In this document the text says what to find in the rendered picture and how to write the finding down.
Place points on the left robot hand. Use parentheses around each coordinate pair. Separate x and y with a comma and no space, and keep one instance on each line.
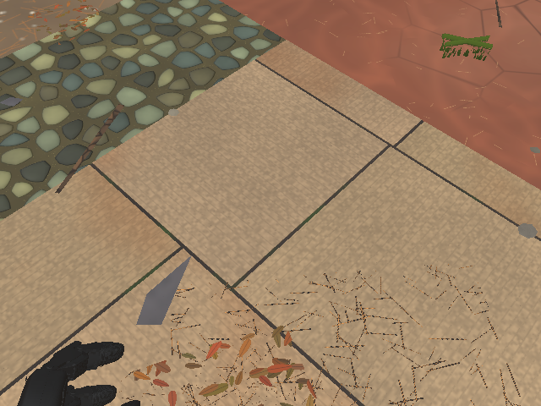
(48,386)

